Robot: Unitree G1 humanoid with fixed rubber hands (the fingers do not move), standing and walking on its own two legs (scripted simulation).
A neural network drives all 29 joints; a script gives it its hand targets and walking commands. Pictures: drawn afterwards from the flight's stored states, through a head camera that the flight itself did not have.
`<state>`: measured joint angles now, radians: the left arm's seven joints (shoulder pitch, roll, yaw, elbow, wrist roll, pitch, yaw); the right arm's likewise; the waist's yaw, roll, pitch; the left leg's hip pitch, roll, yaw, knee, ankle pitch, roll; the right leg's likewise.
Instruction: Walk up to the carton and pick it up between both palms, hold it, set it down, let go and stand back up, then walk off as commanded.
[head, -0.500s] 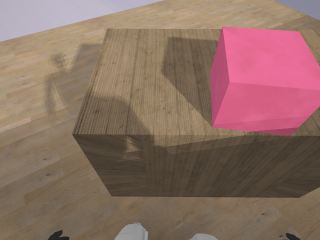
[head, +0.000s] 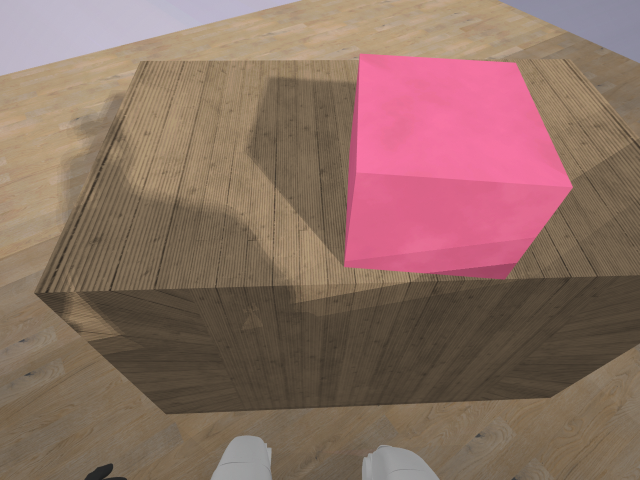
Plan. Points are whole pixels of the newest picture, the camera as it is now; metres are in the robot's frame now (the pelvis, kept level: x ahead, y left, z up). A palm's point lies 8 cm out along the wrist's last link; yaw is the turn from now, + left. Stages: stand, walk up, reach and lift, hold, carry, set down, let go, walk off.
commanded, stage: walk up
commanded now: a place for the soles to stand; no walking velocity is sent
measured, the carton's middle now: (430, 164) +0.55 -0.15 +0.06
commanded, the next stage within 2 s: none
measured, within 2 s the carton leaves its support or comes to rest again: neither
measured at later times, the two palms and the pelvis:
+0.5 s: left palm (168, 455) +0.16 +0.22 -0.11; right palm out of the picture +0.06 -0.44 -0.07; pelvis +0.07 -0.09 +0.00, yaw -3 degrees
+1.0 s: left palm (228, 427) +0.19 +0.15 -0.11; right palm out of the picture +0.12 -0.51 -0.08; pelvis +0.10 -0.16 +0.01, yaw -2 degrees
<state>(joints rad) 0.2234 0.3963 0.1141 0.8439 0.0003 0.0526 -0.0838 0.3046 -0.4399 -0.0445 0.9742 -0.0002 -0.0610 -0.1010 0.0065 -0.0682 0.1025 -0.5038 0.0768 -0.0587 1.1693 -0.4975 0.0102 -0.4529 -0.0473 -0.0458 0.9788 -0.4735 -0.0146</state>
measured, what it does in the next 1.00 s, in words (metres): steps to the right: left foot, then right foot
